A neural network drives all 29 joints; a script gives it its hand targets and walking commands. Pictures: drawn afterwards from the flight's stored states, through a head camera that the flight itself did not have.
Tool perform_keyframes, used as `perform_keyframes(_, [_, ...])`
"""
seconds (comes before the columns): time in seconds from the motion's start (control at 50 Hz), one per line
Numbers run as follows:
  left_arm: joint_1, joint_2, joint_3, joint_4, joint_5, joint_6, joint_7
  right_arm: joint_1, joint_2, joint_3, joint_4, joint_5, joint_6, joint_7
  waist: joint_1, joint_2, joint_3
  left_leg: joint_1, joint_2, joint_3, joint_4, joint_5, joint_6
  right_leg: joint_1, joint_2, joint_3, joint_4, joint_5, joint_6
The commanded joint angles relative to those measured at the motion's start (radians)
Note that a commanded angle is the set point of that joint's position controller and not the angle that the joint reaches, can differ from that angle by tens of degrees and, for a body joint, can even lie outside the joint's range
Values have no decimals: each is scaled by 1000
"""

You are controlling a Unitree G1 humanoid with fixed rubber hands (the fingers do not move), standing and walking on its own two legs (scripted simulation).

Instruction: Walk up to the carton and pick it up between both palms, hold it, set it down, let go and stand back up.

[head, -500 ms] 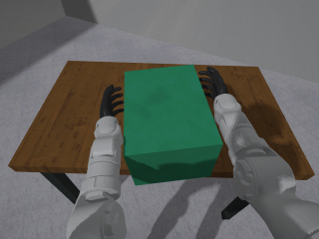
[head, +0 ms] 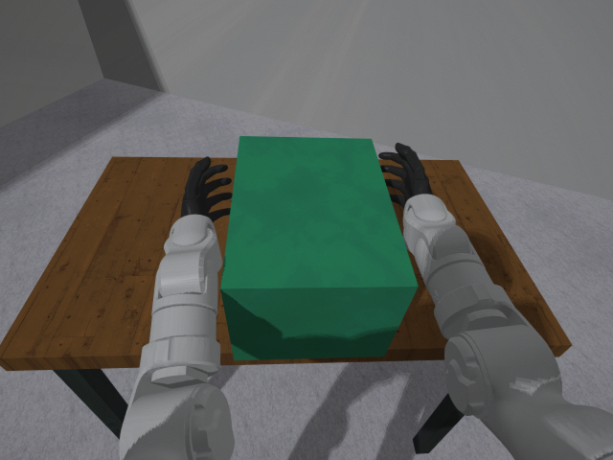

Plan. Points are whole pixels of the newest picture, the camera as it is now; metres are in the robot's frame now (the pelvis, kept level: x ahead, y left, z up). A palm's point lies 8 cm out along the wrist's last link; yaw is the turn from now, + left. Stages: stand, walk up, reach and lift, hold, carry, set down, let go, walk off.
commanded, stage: reach and lift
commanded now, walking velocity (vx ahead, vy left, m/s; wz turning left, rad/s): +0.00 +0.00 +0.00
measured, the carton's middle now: (308, 240) +0.38 +0.00 +0.10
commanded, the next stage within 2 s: hold in 0.70 s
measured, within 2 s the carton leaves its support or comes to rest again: neither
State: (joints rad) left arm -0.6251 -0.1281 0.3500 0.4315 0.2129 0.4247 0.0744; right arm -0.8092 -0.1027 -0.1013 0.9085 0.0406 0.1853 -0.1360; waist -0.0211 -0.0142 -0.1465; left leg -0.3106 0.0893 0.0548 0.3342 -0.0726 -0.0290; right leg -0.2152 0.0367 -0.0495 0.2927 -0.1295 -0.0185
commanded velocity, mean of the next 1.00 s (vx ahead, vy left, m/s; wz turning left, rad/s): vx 0.00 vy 0.00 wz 0.00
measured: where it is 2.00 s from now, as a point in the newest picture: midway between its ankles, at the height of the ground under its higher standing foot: outside the picture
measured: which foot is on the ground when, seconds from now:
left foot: down 0.00-1.00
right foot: down 0.00-1.00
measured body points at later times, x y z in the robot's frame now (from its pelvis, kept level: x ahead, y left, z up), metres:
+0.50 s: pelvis -0.01 +0.00 +0.00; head -0.05 +0.03 +0.45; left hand +0.38 +0.16 +0.15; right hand +0.40 -0.14 +0.18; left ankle +0.06 +0.14 -0.75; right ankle +0.01 -0.10 -0.75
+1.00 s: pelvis +0.00 +0.00 +0.00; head -0.04 +0.03 +0.45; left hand +0.38 +0.16 +0.17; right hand +0.40 -0.14 +0.18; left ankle +0.06 +0.14 -0.75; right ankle +0.01 -0.10 -0.75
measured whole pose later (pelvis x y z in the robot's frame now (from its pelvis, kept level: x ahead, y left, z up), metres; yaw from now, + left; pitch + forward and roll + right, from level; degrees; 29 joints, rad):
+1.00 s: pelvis +0.00 +0.00 +0.00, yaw +0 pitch +0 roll -1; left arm -0.63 -0.09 0.35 0.27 0.22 0.60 0.03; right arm -0.81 -0.07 -0.10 0.79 0.10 0.30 -0.17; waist -0.06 -0.04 -0.11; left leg -0.25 0.08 0.05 0.33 -0.08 -0.03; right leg -0.15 0.03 -0.05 0.29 -0.14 -0.01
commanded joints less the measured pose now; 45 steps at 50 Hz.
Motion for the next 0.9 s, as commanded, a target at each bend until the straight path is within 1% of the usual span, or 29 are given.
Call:
perform_keyframes(0.0, [-692,-420,-480,-215,-45,7,-173,-668,746,319,-438,139,-57,48,-11,-17,-370,408,-131,-19,19,137,37,248,-29,4,1,308,109])
perform_keyframes(0.04, [-675,-403,-465,-224,-40,20,-184,-663,748,331,-458,145,-44,35,-11,-41,-365,402,-136,-18,12,129,41,272,-32,8,2,344,118])
perform_keyframes(0.08, [-689,-380,-416,-155,-3,44,-198,-642,725,267,-355,116,-22,39,-17,-18,-236,361,-134,-5,-24,10,47,229,-39,12,-14,214,116])
perform_keyframes(0.12, [-733,-395,-420,-168,-14,48,-205,-697,729,244,-374,95,-30,48,-23,-25,-248,379,-121,-6,-35,-25,50,192,-28,-4,-30,100,105])
perform_keyframes(0.14, [-776,-418,-451,-195,-38,45,-201,-723,734,232,-389,96,-37,53,-26,-14,-287,393,-117,-6,-30,-8,44,173,-22,-11,-30,82,98])
perform_keyframes(0.16, [-752,-410,-430,-153,-28,50,-202,-713,726,223,-370,89,-38,53,-31,-9,-281,399,-118,-6,-32,-19,44,174,-24,-12,-36,65,94])
perform_keyframes(0.18, [-798,-416,-447,-201,-34,39,-196,-707,735,236,-375,94,-36,58,-26,-13,-322,424,-117,-12,-27,-12,41,164,-26,-15,-37,61,99])
perform_keyframes(0.2, [-800,-418,-456,-173,-32,44,-191,-709,720,202,-331,85,-29,62,-39,14,-272,414,-112,-15,-39,-67,35,127,-27,-17,-42,5,93])
perform_keyframes(0.22, [-841,-425,-462,-179,-49,39,-186,-742,735,208,-337,82,-32,69,-35,2,-299,401,-112,-15,-37,-73,38,126,-22,-21,-43,-12,93])
perform_keyframes(0.26, [-863,-441,-491,-196,-53,37,-174,-738,729,191,-323,78,-35,78,-36,39,-323,432,-101,-23,-39,-82,27,93,-19,-28,-39,-24,85])
perform_keyframes(0.32, [-837,-425,-467,-152,-45,48,-169,-704,698,160,-253,53,-20,93,-46,8,-253,407,-95,-27,-60,-140,29,68,-20,-33,-53,-82,82])
perform_keyframes(0.38, [-821,-409,-465,-182,-47,52,-176,-694,709,183,-288,62,-27,87,-46,3,-283,418,-102,-20,-48,-88,33,102,-25,-22,-45,-17,91])
perform_keyframes(0.4, [-856,-412,-480,-205,-62,46,-169,-727,721,202,-320,75,-27,89,-32,9,-336,436,-101,-23,-37,-71,30,108,-23,-24,-43,-9,90])
perform_keyframes(0.42, [-851,-418,-489,-215,-59,45,-167,-704,718,198,-291,79,-22,85,-45,27,-339,446,-104,-22,-32,-29,25,130,-24,-28,-34,38,90])
perform_keyframes(0.46, [-867,-432,-536,-284,-80,45,-161,-710,720,246,-354,120,-23,78,-43,46,-385,483,-105,-27,-6,58,12,149,-20,-31,-19,116,92])
perform_keyframes(0.5, [-847,-403,-509,-272,-64,53,-163,-696,733,265,-376,131,-15,71,-27,24,-374,463,-115,-21,2,57,17,168,-20,-19,-22,131,94])
perform_keyframes(0.52, [-805,-402,-503,-243,-62,64,-166,-703,717,259,-396,131,-12,67,-34,7,-357,462,-117,-23,-1,64,18,172,-22,-18,-25,147,97])
perform_keyframes(0.54, [-824,-405,-511,-244,-67,67,-170,-707,715,260,-376,129,-11,65,-41,26,-335,450,-122,-18,1,52,15,173,-24,-19,-24,135,98])
perform_keyframes(0.62, [-772,-403,-502,-265,-64,86,-180,-676,696,282,-416,156,-1,48,-47,21,-330,475,-118,-27,9,98,9,210,-12,-16,-22,177,94])
perform_keyframes(0.66, [-809,-416,-541,-298,-79,89,-179,-690,701,285,-438,155,5,44,-65,37,-340,461,-119,-33,6,76,5,216,-13,-11,-15,190,94])
perform_keyframes(0.68, [-810,-430,-559,-362,-91,90,-173,-692,718,316,-495,181,-3,44,-55,42,-408,494,-122,-33,27,143,1,222,-7,-12,-6,237,96])
perform_keyframes(0.7, [-807,-396,-521,-295,-77,98,-179,-710,707,303,-453,176,9,42,-46,27,-359,467,-124,-26,20,104,8,210,-14,-8,-20,199,99])
perform_keyframes(0.72, [-763,-414,-522,-281,-75,111,-183,-706,688,297,-499,169,5,39,-62,22,-361,461,-128,-29,17,103,6,219,-14,-12,-18,213,100])
perform_keyframes(0.74, [-725,-394,-519,-272,-70,114,-190,-676,688,293,-479,169,15,30,-68,11,-332,448,-130,-29,17,102,9,236,-13,-7,-17,233,100])
perform_keyframes(0.76, [-747,-395,-513,-292,-71,117,-189,-702,702,320,-510,181,17,32,-47,6,-350,451,-128,-25,14,97,14,235,-10,-1,-21,208,97])
perform_keyframes(0.78, [-769,-391,-504,-280,-57,124,-188,-708,701,304,-465,172,24,35,-43,33,-302,450,-125,-23,3,76,14,204,-13,-10,-22,165,96])
perform_keyframes(0.8, [-766,-404,-523,-338,-70,126,-187,-686,702,322,-509,190,22,34,-48,37,-358,476,-125,-25,12,123,12,224,-10,-11,-13,214,96])
perform_keyframes(0.84, [-747,-395,-530,-331,-74,129,-191,-669,694,327,-509,193,31,26,-63,29,-364,469,-131,-28,22,137,3,238,-11,-9,-12,254,100])
perform_keyframes(0.88, [-761,-402,-540,-332,-69,141,-195,-676,675,330,-497,201,39,27,-63,54,-335,479,-125,-30,18,141,-6,207,-6,-16,-11,219,93])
